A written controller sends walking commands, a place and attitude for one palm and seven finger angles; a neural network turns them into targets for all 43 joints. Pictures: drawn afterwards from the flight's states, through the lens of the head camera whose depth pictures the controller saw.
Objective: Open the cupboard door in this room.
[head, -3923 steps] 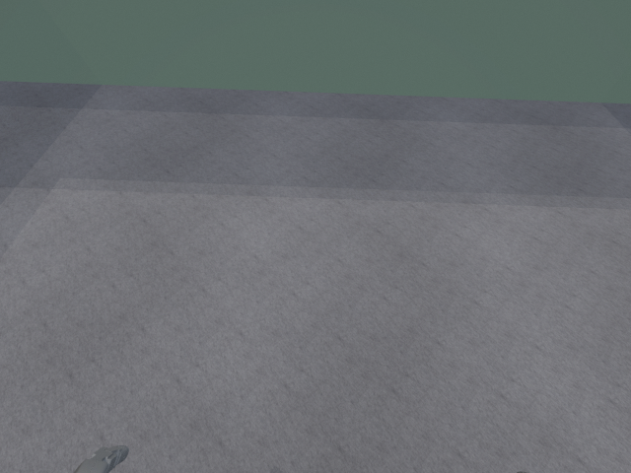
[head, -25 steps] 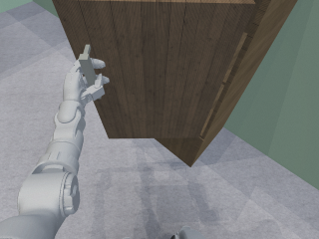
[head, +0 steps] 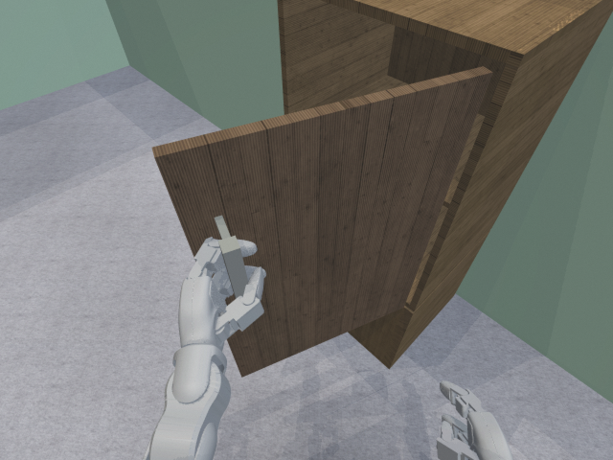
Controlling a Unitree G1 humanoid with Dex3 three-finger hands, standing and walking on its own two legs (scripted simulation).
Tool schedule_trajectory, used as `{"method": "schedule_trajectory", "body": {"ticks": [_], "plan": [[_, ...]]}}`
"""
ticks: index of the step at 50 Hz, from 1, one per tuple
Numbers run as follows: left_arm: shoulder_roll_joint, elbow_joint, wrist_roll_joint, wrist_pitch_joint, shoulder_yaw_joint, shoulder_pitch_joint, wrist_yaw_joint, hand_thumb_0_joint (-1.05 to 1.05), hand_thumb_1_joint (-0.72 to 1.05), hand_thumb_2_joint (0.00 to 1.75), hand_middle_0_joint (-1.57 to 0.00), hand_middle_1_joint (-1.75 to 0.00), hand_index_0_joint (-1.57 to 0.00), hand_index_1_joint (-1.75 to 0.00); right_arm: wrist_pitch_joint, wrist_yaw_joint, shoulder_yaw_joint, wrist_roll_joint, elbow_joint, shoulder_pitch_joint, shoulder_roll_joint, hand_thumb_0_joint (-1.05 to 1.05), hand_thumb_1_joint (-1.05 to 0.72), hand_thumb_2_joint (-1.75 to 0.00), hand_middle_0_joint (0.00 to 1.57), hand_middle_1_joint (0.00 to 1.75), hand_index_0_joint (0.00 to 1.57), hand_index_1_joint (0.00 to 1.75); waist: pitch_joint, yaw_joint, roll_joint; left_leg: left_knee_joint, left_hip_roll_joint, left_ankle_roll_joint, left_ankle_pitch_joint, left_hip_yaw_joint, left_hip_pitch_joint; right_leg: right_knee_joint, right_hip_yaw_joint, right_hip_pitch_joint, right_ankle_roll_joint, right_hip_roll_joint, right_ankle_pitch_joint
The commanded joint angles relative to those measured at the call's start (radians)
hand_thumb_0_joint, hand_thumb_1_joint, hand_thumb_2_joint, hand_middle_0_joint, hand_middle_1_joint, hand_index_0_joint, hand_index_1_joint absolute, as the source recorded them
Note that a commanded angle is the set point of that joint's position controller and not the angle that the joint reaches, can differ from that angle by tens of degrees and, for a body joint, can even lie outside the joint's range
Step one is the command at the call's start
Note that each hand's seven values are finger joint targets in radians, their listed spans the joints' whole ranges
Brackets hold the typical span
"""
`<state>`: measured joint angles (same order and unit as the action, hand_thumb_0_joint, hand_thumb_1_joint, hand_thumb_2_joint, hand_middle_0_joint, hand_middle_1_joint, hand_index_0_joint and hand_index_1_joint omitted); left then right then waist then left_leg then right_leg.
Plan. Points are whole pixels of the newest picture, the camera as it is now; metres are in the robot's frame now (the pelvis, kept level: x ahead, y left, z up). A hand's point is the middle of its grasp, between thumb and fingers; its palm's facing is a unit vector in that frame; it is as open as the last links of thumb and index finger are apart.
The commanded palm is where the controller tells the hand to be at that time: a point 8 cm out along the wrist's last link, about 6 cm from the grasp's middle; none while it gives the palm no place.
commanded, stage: pull the door open along its arc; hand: left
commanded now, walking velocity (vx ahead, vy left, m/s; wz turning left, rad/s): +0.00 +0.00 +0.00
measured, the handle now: (233, 267) +0.34 +0.11 +0.09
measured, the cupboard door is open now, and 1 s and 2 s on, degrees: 70 79 77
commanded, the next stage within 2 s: open thumb and fingers to let go in 0.44 s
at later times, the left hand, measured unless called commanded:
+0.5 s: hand (290, 349) +0.23 +0.03 +0.09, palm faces +0.27 -0.96 -0.02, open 6.2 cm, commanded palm +0.18 +0.07 +0.09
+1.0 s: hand (270, 346) +0.23 +0.05 +0.09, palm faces +0.37 -0.93 +0.01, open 11.6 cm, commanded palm +0.19 +0.09 +0.09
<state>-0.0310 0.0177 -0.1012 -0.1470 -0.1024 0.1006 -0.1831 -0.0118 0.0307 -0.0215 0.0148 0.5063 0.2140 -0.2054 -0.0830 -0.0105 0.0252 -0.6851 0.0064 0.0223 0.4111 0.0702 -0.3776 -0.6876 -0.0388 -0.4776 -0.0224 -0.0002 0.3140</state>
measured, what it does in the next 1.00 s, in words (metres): stands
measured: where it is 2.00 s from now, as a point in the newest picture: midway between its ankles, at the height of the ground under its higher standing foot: outside the picture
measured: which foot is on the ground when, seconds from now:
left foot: down 0.00-1.00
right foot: down 0.00-1.00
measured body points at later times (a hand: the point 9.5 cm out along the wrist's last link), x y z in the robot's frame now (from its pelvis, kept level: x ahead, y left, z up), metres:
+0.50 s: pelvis +0.01 -0.05 +0.00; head +0.01 -0.07 +0.45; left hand +0.21 +0.08 +0.09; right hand +0.20 -0.25 -0.09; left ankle -0.04 +0.10 -0.72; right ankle +0.02 -0.11 -0.72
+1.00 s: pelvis -0.02 -0.04 -0.01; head -0.02 -0.07 +0.44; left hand +0.21 +0.10 +0.09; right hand +0.18 -0.25 -0.09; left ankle -0.04 +0.11 -0.72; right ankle +0.02 -0.11 -0.72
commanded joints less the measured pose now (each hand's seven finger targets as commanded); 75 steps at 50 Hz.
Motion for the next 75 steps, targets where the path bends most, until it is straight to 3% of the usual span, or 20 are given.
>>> {"method": "schedule_trajectory", "body": {"ticks": [1, 6, 10, 20, 23, 26, 27, 29, 34, 37, 41, 47, 49, 52, 56, 62, 67, 73, 74, 75], "plan": [[0.102, -0.389, 0.069, -0.009, 0.119, 0.069, -0.187, 0.0, 0.9, 0.9, -0.4, -1.35, -0.4, -1.35, 0.012, -0.016, 0.031, -0.016, -0.178, -0.091, -0.07, 0.0, -0.9, -0.9, 0.2, 0.3, 0.2, 0.3, -0.169, 0.079, -0.037, 0.098, -0.013, -0.017, -0.284, -0.029, -0.02, 0.074, -0.002, 0.274, -0.01, 0.008, -0.289], [0.017, -0.437, 0.128, 0.06, 0.02, 0.144, -0.295, 0.0, 0.9, 0.9, -0.4, -1.35, -0.4, -1.35, -0.038, -0.024, 0.021, -0.034, -0.187, -0.141, -0.05, 0.0, -0.9, -0.9, 0.2, 0.3, 0.2, 0.3, -0.123, 0.06, -0.074, 0.071, -0.019, -0.013, -0.25, -0.038, -0.013, 0.1, 0.011, 0.264, -0.012, 0.007, -0.261], [-0.035, -0.441, 0.161, 0.086, -0.04, 0.178, -0.34, 0.0, 0.9, 0.9, -0.4, -1.35, -0.4, -1.35, -0.059, -0.025, 0.019, -0.043, -0.183, -0.172, -0.04, 0.0, -0.9, -0.9, 0.2, 0.3, 0.2, 0.3, -0.133, 0.058, -0.086, 0.042, -0.025, -0.013, -0.253, -0.042, -0.006, 0.114, 0.028, 0.267, -0.014, 0.012, -0.266], [-0.178, -0.624, 0.132, 0.084, -0.252, 0.423, -0.284, 0.0, 0.9, 0.9, -0.4, -1.35, -0.4, -1.35, -0.039, -0.002, 0.017, -0.031, -0.213, -0.188, -0.035, 0.0, -0.9, -0.9, 0.2, 0.3, 0.2, 0.3, -0.132, 0.04, -0.08, 0.0, -0.021, -0.015, -0.293, -0.06, 0.021, 0.105, 0.036, 0.295, 0.002, 0.04, -0.453], [-0.142, -0.61, 0.139, 0.079, -0.218, 0.347, -0.305, 0.0, 0.9, 0.9, -0.4, -1.35, -0.4, -1.35, -0.021, -0.01, 0.02, -0.038, -0.207, -0.184, -0.044, 0.0, -0.9, -0.9, 0.2, 0.3, 0.2, 0.3, -0.11, 0.034, -0.072, -0.015, -0.033, -0.014, -0.245, -0.065, 0.011, 0.12, 0.05, 0.245, 0.006, 0.043, -0.365], [-0.127, -0.538, 0.144, 0.056, -0.189, 0.247, -0.328, 0.0, 0.9, 0.9, -0.4, -1.35, -0.4, -1.35, 0.003, -0.022, 0.018, -0.044, -0.187, -0.18, -0.045, 0.0, -0.9, -0.9, 0.2, 0.3, 0.2, 0.3, -0.083, 0.022, -0.132, -0.034, -0.045, -0.013, -0.182, -0.082, -0.024, 0.151, 0.089, 0.206, 0.019, 0.056, -0.26], [-0.1, -0.523, 0.149, 0.041, -0.169, 0.133, -0.341, 0.0, 0.9, 0.9, -0.4, -1.35, -0.4, -1.35, 0.009, -0.028, 0.02, -0.044, -0.173, -0.181, -0.048, 0.0, -0.9, -0.9, 0.2, 0.3, 0.2, 0.3, -0.066, 0.008, -0.13, -0.04, -0.049, -0.011, -0.168, -0.09, -0.031, 0.158, 0.102, 0.182, 0.018, 0.058, -0.215], [-0.102, -0.484, 0.143, 0.028, -0.15, 0.184, -0.344, 0.0, 0.76, 0.84, -0.39, -1.34, -0.39, -1.34, 0.024, -0.035, 0.024, -0.048, -0.17, -0.184, -0.042, 0.0, -0.9, -0.9, 0.2, 0.3, 0.2, 0.3, -0.102, 0.03, -0.137, -0.045, -0.053, -0.012, -0.152, -0.091, -0.041, 0.169, 0.125, 0.202, 0.026, 0.07, -0.189], [-0.082, -0.471, 0.133, -0.011, -0.138, 0.177, -0.318, 0.0, 0.41, 0.69, -0.36, -1.3, -0.36, -1.3, 0.033, -0.047, 0.032, -0.042, -0.161, -0.163, -0.043, 0.0, -0.9, -0.9, 0.2, 0.3, 0.2, 0.3, -0.164, 0.035, -0.167, -0.03, -0.052, -0.011, -0.156, -0.095, -0.073, 0.156, 0.157, 0.271, 0.039, 0.086, -0.239], [-0.065, -0.48, 0.152, -0.018, -0.139, 0.167, -0.309, 0.0, 0.2, 0.6, -0.35, -1.27, -0.35, -1.27, 0.034, -0.048, 0.035, -0.044, -0.159, -0.152, -0.048, 0.0, -0.9, -0.9, 0.2, 0.3, 0.2, 0.3, -0.179, 0.034, -0.118, -0.024, -0.05, -0.008, -0.174, -0.094, -0.068, 0.135, 0.149, 0.273, 0.035, 0.085, -0.28], [-0.087, -0.471, 0.16, -0.022, -0.181, 0.109, -0.298, 0.0, -0.08, 0.48, -0.33, -1.24, -0.33, -1.24, 0.047, -0.049, 0.032, -0.044, -0.164, -0.154, -0.052, 0.0, -0.9, -0.9, 0.2, 0.3, 0.2, 0.3, -0.124, 0.008, -0.131, -0.029, -0.047, -0.001, -0.133, -0.096, -0.062, 0.166, 0.148, 0.214, 0.038, 0.085, -0.142], [-0.09, -0.427, 0.147, -0.016, -0.174, 0.051, -0.299, 0.0, -0.5, 0.3, -0.3, -1.2, -0.3, -1.2, 0.06, -0.056, 0.03, -0.04, -0.158, -0.167, -0.053, 0.0, -0.9, -0.9, 0.2, 0.3, 0.2, 0.3, -0.107, 0.018, -0.139, -0.016, -0.05, 0.001, -0.107, -0.096, -0.045, 0.188, 0.124, 0.183, 0.023, 0.073, -0.004], [-0.121, -0.415, 0.151, -0.01, -0.194, 0.057, -0.312, 0.0, -0.5, 0.3, -0.3, -1.2, -0.3, -1.2, 0.064, -0.052, 0.028, -0.041, -0.165, -0.172, -0.048, 0.0, -0.9, -0.9, 0.2, 0.3, 0.2, 0.3, -0.106, 0.024, -0.107, -0.009, -0.051, 0.002, -0.107, -0.09, -0.033, 0.178, 0.099, 0.164, 0.017, 0.063, 0.021], [-0.116, -0.386, 0.159, 0.002, -0.187, -0.008, -0.333, 0.0, -0.5, 0.3, -0.27, -1.05, -0.27, -1.05, 0.064, -0.051, 0.026, -0.039, -0.156, -0.18, -0.052, 0.0, -0.9, -0.9, 0.2, 0.3, 0.2, 0.3, -0.087, 0.019, -0.118, -0.001, -0.052, 0.003, -0.086, -0.091, -0.028, 0.192, 0.086, 0.143, 0.011, 0.056, 0.092], [-0.167, -0.363, 0.173, 0.018, -0.23, -0.088, -0.355, 0.0, -0.5, 0.3, -0.24, -0.85, -0.24, -0.85, 0.066, -0.044, 0.024, -0.04, -0.151, -0.186, -0.054, 0.0, -0.9, -0.9, 0.2, 0.3, 0.2, 0.3, -0.077, 0.011, -0.098, 0.018, -0.049, 0.003, -0.072, -0.098, -0.016, 0.165, 0.039, 0.108, 0.0, 0.037, 0.122], [-0.244, -0.35, 0.188, 0.053, -0.294, -0.105, -0.374, 0.0, -0.5, 0.3, -0.19, -0.55, -0.19, -0.55, 0.057, -0.019, 0.027, -0.037, -0.145, -0.196, -0.056, 0.0, -0.9, -0.9, 0.2, 0.3, 0.2, 0.3, -0.112, 0.025, -0.022, 0.05, -0.026, -0.012, -0.133, -0.125, -0.011, 0.046, -0.041, 0.099, -0.024, 0.003, -0.006], [-0.286, -0.336, 0.177, 0.096, -0.319, -0.14, -0.386, 0.0, -0.5, 0.3, -0.15, -0.3, -0.15, -0.3, 0.046, 0.001, 0.03, -0.036, -0.135, -0.212, -0.056, 0.0, -0.9, -0.9, 0.2, 0.3, 0.2, 0.3, -0.119, 0.027, -0.041, 0.053, -0.013, -0.023, -0.164, -0.147, -0.021, 0.004, -0.064, 0.086, -0.031, -0.009, -0.034], [-0.312, -0.348, 0.163, 0.141, -0.319, -0.138, -0.395, 0.0, -0.5, 0.3, -0.15, -0.3, -0.15, -0.3, 0.017, 0.019, 0.029, -0.032, -0.132, -0.239, -0.051, 0.0, -0.9, -0.9, 0.2, 0.3, 0.2, 0.3, -0.131, 0.035, -0.039, 0.05, -0.005, -0.034, -0.194, -0.148, -0.027, -0.021, -0.074, 0.084, -0.035, -0.014, -0.053], [-0.187, -0.39, 0.286, 0.099, -0.548, -0.138, -0.184, 0.0, -0.5, 0.3, -0.15, -0.3, -0.15, -0.3, 0.012, 0.022, 0.036, -0.027, -0.13, -0.115, -0.097, 0.0, -0.9, -0.9, 0.2, 0.3, 0.2, 0.3, -0.055, -0.081, -0.068, 0.034, 0.0, -0.005, -0.209, -0.141, 0.029, -0.001, -0.028, 0.04, -0.024, -0.006, -0.112], [-0.117, -0.424, 0.238, 0.054, -0.46, -0.159, -0.073, 0.0, -0.5, 0.3, -0.15, -0.3, -0.15, -0.3, 0.019, 0.01, 0.043, -0.012, -0.166, -0.101, -0.086, 0.0, -0.9, -0.9, 0.2, 0.3, 0.2, 0.3, -0.123, -0.048, -0.084, 0.024, -0.008, 0.003, -0.201, -0.135, 0.013, 0.0, -0.027, 0.078, -0.026, -0.001, -0.133]]}}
